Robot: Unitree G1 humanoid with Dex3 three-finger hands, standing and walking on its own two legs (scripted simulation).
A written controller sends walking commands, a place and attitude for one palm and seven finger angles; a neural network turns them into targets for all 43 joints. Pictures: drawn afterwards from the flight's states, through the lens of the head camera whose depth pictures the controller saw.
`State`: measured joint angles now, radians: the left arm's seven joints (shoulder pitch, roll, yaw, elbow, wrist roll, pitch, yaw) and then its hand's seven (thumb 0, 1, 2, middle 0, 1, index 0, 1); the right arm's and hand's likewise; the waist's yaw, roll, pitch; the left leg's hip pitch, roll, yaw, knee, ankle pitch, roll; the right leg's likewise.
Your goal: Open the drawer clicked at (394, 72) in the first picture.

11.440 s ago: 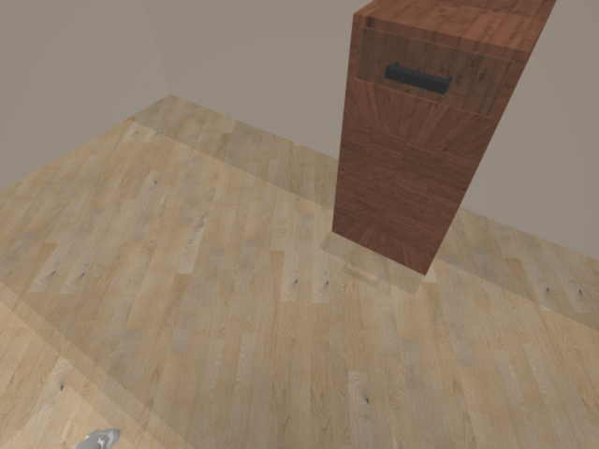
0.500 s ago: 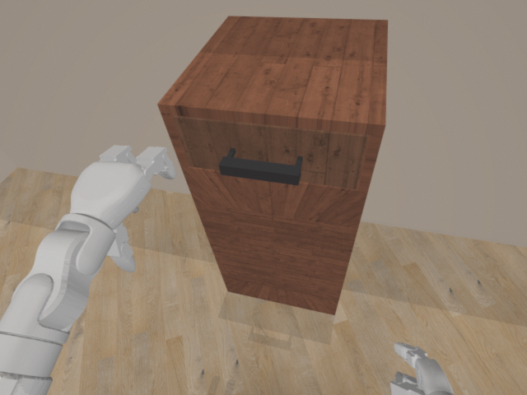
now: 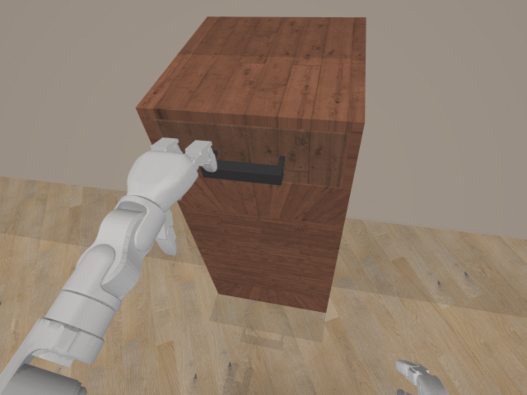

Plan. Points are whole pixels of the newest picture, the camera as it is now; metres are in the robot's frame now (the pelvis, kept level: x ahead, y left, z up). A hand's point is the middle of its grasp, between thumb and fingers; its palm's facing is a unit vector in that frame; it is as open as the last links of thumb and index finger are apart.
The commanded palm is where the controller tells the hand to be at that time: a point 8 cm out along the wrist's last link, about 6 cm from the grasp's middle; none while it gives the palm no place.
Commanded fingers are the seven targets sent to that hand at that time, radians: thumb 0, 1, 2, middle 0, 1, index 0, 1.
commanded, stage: move the hooked fingers above the handle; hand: left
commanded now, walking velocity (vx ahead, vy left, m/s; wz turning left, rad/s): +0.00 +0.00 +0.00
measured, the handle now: (244, 164) +0.53 +0.10 +0.03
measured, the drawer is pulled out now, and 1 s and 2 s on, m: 0.00 0.00 0.00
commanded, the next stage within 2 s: none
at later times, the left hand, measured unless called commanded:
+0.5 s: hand (213, 181) +0.42 +0.13 +0.09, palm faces -0.02 -0.04 -1.00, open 13.9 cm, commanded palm +0.41 +0.14 +0.16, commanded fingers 0.00 -0.50 0.30 -0.30 -1.20 -0.30 -1.20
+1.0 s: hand (241, 161) +0.48 +0.09 +0.09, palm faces +0.01 -0.04 -1.00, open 13.9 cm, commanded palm +0.45 +0.11 +0.15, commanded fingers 0.00 -0.50 0.30 -0.30 -1.20 -0.30 -1.20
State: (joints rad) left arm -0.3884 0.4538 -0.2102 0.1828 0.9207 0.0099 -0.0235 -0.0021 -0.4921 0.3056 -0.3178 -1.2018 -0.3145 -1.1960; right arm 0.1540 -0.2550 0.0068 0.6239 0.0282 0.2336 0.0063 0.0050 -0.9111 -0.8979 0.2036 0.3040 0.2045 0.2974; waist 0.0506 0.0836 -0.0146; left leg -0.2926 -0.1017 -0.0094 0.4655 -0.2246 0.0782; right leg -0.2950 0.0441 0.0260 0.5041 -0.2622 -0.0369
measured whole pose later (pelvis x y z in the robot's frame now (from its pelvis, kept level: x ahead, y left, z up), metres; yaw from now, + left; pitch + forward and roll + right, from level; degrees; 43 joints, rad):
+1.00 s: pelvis +0.02 -0.03 -0.01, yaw -1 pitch +10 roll +2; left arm -0.74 0.34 -0.22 0.71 0.99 0.00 0.13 0.00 -0.49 0.31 -0.32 -1.20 -0.32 -1.20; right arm 0.23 -0.24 -0.03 0.66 0.02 0.24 -0.02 0.00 -0.91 -0.90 0.20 0.30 0.20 0.30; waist -0.03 0.05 -0.10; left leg -0.43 -0.07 0.00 0.55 -0.29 0.04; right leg -0.45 0.08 0.03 0.60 -0.32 -0.08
